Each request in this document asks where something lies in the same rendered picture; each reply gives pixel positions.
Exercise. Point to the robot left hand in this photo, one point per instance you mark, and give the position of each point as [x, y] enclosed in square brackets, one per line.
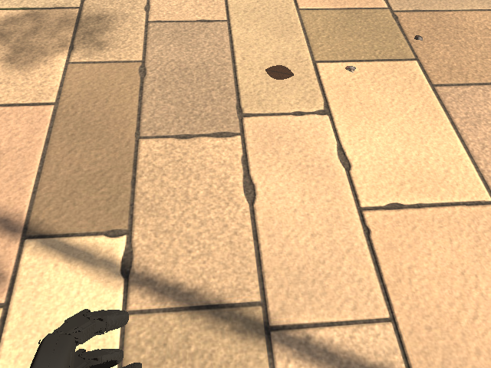
[57, 349]

